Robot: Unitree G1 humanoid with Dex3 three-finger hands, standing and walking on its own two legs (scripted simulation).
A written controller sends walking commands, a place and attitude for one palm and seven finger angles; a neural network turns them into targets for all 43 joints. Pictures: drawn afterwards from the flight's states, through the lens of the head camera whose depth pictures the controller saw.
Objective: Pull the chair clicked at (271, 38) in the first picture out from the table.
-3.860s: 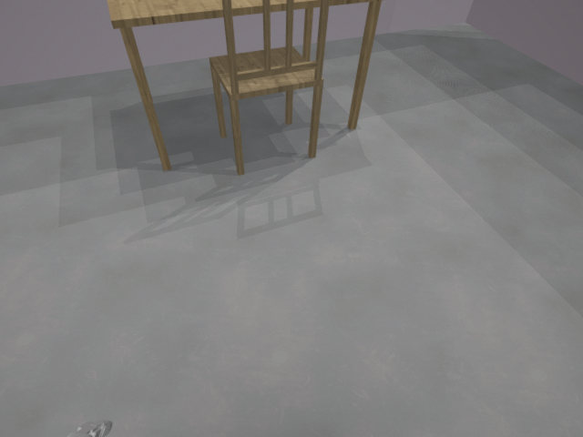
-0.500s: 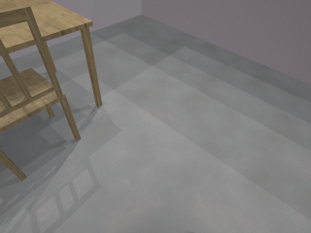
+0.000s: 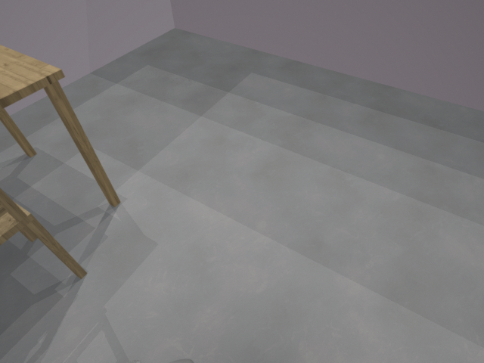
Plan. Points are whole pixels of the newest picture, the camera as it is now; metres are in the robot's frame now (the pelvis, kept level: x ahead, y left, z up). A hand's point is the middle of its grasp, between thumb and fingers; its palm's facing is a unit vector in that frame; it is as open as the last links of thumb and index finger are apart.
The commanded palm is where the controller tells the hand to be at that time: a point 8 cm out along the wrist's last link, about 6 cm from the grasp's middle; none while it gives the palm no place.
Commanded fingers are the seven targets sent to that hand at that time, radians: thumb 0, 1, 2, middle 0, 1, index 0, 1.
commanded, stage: walk to a spot facing it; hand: left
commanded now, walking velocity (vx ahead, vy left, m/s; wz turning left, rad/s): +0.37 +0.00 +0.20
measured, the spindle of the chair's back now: out of the picture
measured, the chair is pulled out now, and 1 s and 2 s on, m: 0.00 0.00 0.00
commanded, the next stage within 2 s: turn to face it in 0.22 s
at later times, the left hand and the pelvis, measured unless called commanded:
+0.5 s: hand out of the picture +0.16 +0.24 -0.17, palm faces +0.16 -0.97 -0.16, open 7.4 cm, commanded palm none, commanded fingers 0.00 0.90 0.90 -0.20 -0.30 -0.20 -0.30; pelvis +0.18 +0.06 +0.01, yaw +5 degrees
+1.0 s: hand (138, 303) +0.26 +0.22 -0.13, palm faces +0.40 -0.88 -0.25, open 7.4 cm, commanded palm none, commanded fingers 0.00 0.90 0.90 -0.20 -0.30 -0.20 -0.30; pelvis +0.23 +0.01 +0.01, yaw +24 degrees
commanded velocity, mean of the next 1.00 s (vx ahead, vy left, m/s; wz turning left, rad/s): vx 0.08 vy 0.00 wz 0.46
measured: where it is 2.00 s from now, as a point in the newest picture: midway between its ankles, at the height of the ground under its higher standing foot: outside the picture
